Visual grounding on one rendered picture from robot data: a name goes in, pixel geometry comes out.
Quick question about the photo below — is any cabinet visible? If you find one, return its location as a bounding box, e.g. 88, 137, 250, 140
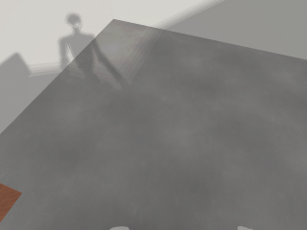
0, 183, 22, 222

